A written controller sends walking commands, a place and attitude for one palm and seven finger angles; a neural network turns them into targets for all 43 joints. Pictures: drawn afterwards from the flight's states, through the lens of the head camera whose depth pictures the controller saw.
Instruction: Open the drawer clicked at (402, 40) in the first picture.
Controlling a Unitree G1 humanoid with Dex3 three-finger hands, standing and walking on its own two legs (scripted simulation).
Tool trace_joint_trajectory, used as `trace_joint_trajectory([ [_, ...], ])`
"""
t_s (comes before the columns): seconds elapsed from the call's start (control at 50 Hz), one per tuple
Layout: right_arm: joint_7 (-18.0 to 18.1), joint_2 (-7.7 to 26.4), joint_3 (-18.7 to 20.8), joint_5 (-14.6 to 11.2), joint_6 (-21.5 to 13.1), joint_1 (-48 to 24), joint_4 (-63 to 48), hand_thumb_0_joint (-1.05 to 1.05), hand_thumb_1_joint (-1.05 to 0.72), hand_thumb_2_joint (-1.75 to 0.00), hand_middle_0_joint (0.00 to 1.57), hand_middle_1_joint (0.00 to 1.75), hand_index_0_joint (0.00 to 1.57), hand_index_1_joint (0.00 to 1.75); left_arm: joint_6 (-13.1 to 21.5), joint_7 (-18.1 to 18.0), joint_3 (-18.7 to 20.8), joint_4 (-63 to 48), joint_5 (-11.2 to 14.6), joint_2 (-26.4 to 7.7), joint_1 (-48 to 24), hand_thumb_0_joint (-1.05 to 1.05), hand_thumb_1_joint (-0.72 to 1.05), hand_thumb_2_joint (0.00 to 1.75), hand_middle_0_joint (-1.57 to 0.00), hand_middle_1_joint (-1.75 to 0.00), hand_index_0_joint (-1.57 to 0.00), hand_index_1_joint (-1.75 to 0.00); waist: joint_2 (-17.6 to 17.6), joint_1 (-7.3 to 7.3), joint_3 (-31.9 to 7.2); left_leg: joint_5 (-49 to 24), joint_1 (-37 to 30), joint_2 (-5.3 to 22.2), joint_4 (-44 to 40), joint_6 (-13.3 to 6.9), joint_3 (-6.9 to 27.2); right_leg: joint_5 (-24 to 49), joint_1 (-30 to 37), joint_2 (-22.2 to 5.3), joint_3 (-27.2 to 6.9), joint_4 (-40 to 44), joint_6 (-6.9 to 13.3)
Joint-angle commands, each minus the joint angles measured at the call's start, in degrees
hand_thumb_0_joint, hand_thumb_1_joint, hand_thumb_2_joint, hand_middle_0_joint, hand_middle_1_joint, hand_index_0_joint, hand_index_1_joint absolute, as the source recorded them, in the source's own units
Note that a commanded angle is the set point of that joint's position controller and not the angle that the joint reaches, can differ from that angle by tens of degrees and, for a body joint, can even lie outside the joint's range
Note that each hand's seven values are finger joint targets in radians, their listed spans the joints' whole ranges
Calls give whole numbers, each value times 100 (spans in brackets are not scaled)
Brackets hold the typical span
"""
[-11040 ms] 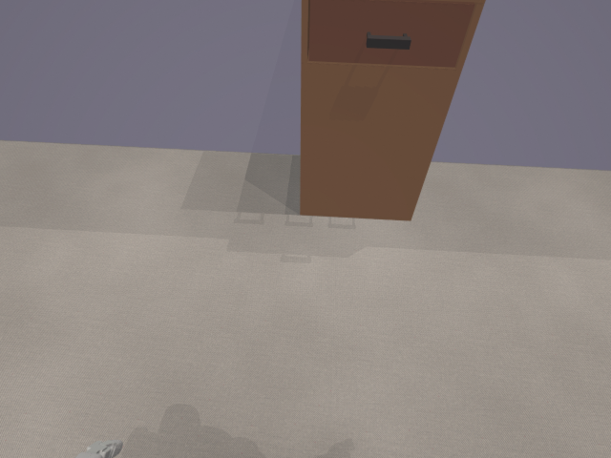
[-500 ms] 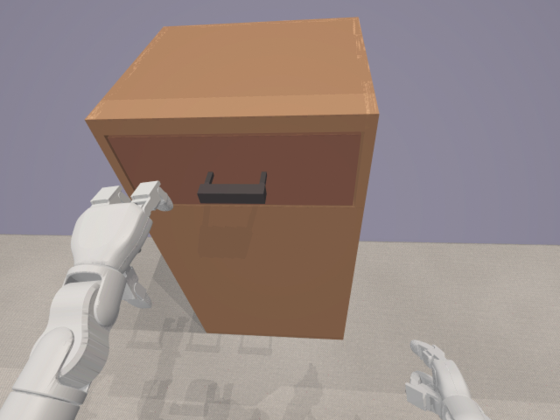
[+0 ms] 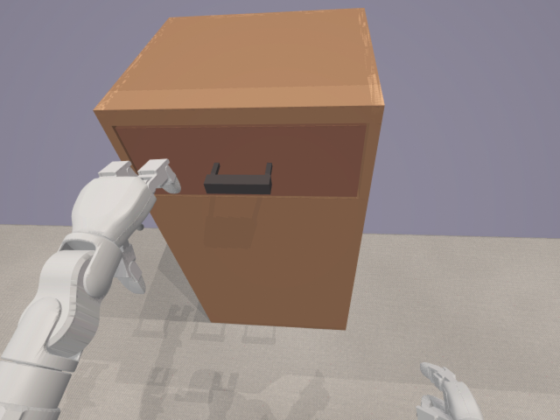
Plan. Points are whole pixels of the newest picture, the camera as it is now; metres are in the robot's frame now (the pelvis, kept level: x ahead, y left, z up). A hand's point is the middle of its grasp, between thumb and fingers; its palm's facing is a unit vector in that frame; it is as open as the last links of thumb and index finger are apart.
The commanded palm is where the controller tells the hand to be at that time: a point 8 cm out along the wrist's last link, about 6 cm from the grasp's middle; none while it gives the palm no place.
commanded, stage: raise the hand with hooked fingers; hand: left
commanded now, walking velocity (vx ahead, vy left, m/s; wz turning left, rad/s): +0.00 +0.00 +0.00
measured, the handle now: (240, 175) +0.53 +0.16 +0.03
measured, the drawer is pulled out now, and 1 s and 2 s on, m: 0.00 0.00 0.00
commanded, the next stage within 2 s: move the hooked fingers above the handle in 0.10 s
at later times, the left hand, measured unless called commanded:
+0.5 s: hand (155, 217) +0.33 +0.22 +0.13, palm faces +0.07 -0.08 -0.99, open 13.8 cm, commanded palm +0.31 +0.23 +0.19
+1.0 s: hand (187, 197) +0.39 +0.20 +0.11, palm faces +0.04 -0.08 -1.00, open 13.8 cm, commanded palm +0.37 +0.20 +0.17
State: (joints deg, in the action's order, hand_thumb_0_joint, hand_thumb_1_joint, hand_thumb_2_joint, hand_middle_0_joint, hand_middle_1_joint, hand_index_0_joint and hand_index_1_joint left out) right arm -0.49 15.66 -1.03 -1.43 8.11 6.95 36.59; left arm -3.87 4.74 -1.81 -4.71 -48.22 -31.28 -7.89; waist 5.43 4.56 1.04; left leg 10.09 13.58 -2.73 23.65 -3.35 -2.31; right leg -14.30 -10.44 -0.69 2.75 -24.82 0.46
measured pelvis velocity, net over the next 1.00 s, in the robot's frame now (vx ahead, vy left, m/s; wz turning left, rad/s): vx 0.02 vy -0.02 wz -0.01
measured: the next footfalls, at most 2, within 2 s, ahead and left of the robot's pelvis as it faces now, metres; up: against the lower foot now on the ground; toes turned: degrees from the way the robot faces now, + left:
none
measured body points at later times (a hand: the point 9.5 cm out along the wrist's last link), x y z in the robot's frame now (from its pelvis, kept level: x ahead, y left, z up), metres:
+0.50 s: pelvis +0.00 -0.02 +0.00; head +0.02 -0.06 +0.45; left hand +0.32 +0.22 +0.18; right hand +0.21 -0.24 -0.11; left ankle +0.03 +0.08 -0.74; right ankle -0.01 -0.11 -0.74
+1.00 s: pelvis +0.02 -0.02 +0.00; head +0.05 -0.06 +0.44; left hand +0.38 +0.20 +0.16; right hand +0.19 -0.26 -0.13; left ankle +0.03 +0.08 -0.74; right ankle -0.01 -0.11 -0.74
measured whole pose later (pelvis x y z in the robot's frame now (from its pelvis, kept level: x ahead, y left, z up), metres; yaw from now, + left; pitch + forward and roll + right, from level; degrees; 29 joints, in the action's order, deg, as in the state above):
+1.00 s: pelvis +0.02 -0.02 +0.00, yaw +0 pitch +4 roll +1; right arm 0.9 15.5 0.1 -2.5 9.9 8.4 37.6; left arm -5.6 0.1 -6.2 12.6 -51.4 -27.8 -20.3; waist 4.5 2.6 -1.9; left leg 13.1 17.6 -1.8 26.5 -2.0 -2.3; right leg -17.5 -14.7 0.2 2.6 -28.1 1.8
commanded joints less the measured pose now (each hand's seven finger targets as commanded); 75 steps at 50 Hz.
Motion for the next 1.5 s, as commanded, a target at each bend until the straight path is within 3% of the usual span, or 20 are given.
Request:
trace_joint_trajectory([
  [0.0, 61, 537, 215, 3, -338, -871, -830, 0, -90, -90, 20, 30, 20, 30, 90, -549, 1060, -1001, -38, -1435, -1919, 0, -50, 30, -30, -120, -30, -120, -170, 92, -1483, -976, -789, 148, -266, 181, 406, 584, 117, 164, -154, 306, 158],
  [0.14, 70, 555, 196, -48, -333, -1051, -867, 0, -90, -90, 20, 30, 20, 30, -179, -480, 767, -900, -103, -1233, -1884, 0, -50, 30, -30, -120, -30, -120, -265, 54, -1559, -839, -779, 112, -272, 158, 367, 561, 206, 170, -223, 345, 143],
  [0.26, 161, 558, 134, -33, -279, -976, -803, 0, -90, -90, 20, 30, 20, 30, -200, -284, 575, -400, -143, -1188, -2184, 0, -50, 30, -30, -120, -30, -120, -564, -74, -1225, -593, -605, 87, -282, 116, 273, 460, 106, 106, -220, 447, 100],
  [0.32, 210, 575, 148, -12, -271, -899, -776, 0, -90, -90, 20, 30, 20, 30, -32, -337, 853, -347, -175, -1485, -2364, 0, -50, 30, -30, -120, -30, -120, -500, -3, -1495, -794, -611, 43, -225, 95, 266, 748, 294, 100, -265, 388, 108],
  [0.44, 193, 580, 192, -34, -271, -816, -744, 0, -90, -90, 20, 30, 20, 30, 91, -461, 891, -56, -142, -1411, -2415, 0, -50, 30, -30, -120, -30, -120, -402, -28, -1543, -1074, -585, 38, -92, 109, 228, 1128, 264, 129, -278, 320, 117],
  [0.5, 183, 579, 203, -38, -223, -772, -755, 0, -90, -90, 20, 30, 20, 30, 33, -459, 556, 60, -172, -1127, -2571, 0, -50, 30, -30, -120, -30, -120, -341, -90, -1494, -1062, -537, 32, -82, 114, 207, 1142, 161, 100, -242, 273, 117],
  [0.58, 183, 581, 245, -32, -216, -698, -799, 0, -90, -90, 20, 30, 20, 30, 60, -479, 418, -95, -219, -1052, -2743, 0, -50, 30, -30, -120, -30, -120, -311, -102, -1849, -1270, -660, 20, 22, 86, 236, 1340, 201, 112, -247, 153, 129],
  [0.66, 214, 605, 254, -27, -191, -595, -751, 0, -90, -90, 20, 30, 20, 30, 77, -554, 643, 206, -220, -1267, -2793, 0, -50, 30, -30, -120, -30, -120, -575, -76, -1900, -1306, -503, 15, 71, 65, 212, 1515, 306, 98, -276, 98, 109],
  [0.68, 218, 600, 262, -49, -173, -587, -729, 0, -90, -90, 20, 30, 20, 30, 71, -574, 618, 321, -226, -1216, -2820, 0, -50, 30, -30, -120, -30, -120, -545, -105, -1761, -1329, -446, 16, 89, 69, 196, 1575, 226, 106, -258, 83, 114],
  [0.74, 196, 618, 301, -42, -154, -573, -758, 0, -90, -90, 20, 30, 20, 30, 77, -665, 701, 195, -272, -1293, -2889, 0, -50, 30, -30, -120, -30, -120, -309, -46, -2066, -1593, -583, 18, 165, 74, 199, 1747, 268, 141, -272, -5, 135],
  [0.78, 171, 573, 312, -52, -141, -496, -748, 0, -90, -90, 20, 30, 20, 30, 31, -703, 417, 277, -259, -973, -2968, 0, -50, 30, -30, -120, -30, -120, -335, -110, -2009, -1641, -591, 36, 187, 85, 208, 1734, 147, 134, -230, -55, 137],
  [0.84, 176, 637, 333, -62, -105, -455, -742, 0, -90, -90, 20, 30, 20, 30, -66, -725, 587, 493, -324, -1169, -2962, 0, -50, 30, -30, -120, -30, -120, -595, -97, -2069, -1614, -540, 52, 208, 72, 193, 1774, 189, 162, -258, -61, 127],
  [0.98, 190, 590, 333, -87, -48, -364, -747, 0, -90, -90, 20, 30, 20, 30, -186, -694, 80, 699, -383, -724, -3399, 0, -50, 30, -30, -120, -30, -120, -578, -233, -2064, -1666, -571, 67, 295, 62, 212, 1787, -26, 155, -220, -168, 134],
  [1.02, 208, 621, 340, -81, -31, -299, -704, 0, -90, -90, 20, 30, 20, 30, -174, -727, 242, 852, -441, -936, -3534, 0, -50, 30, -30, -120, -30, -120, -584, -219, -2110, -1637, -536, 65, 308, 67, 211, 1754, -24, 169, -230, -196, 143],
  [1.1, 191, 571, 358, -79, -33, -244, -715, 0, -90, -90, 20, 30, 20, 30, -148, -800, 48, 896, -469, -687, -3672, 0, -50, 30, -30, -120, -30, -120, -464, -234, -2200, -1880, -617, 80, 390, 74, 228, 1876, -119, 176, -208, -266, 159],
  [1.14, 199, 622, 366, -83, -14, -188, -654, 0, -90, -90, 20, 30, 20, 30, -180, -841, 207, 1128, -522, -880, -3818, 0, -50, 30, -30, -120, -30, -120, -571, -258, -2192, -1798, -564, 86, 407, 76, 223, 1812, -138, 204, -216, -257, 163],
  [1.18, 198, 577, 355, -99, 4, -193, -664, 0, -90, -90, 20, 30, 20, 30, -227, -873, -127, 1261, -544, -548, -4036, 0, -50, 30, -30, -120, -30, -120, -541, -308, -2142, -1707, -510, 79, 405, 79, 214, 1738, -231, 176, -198, -284, 163],
  [1.24, 222, 631, 365, -91, 24, -128, -627, 0, -90, -90, 20, 30, 20, 30, -267, -914, 67, 1505, -610, -811, -4175, 0, -50, 30, -30, -120, -30, -120, -525, -297, -2276, -1706, -505, 70, 447, 76, 211, 1768, -180, 196, -238, -287, 175],
  [1.34, 259, 641, 396, -93, 44, -5, -593, 0, -90, -90, 20, 30, 20, 30, -224, -908, 54, 1799, -638, -832, -4529, 0, -50, 30, -30, -120, -30, -120, -564, -349, -2436, -1764, -474, 77, 510, 49, 175, 1970, -138, 174, -262, -338, 164],
  [1.48, 256, 625, 442, -99, 77, 224, -553, 0, -90, -90, 20, 30, 20, 30, -97, -945, -144, 2321, -648, -581, -4745, 0, -50, 30, -30, -120, -30, -120, -605, -436, -2347, -1750, -280, 57, 596, 40, 147, 2087, -275, 173, -251, -417, 155],
])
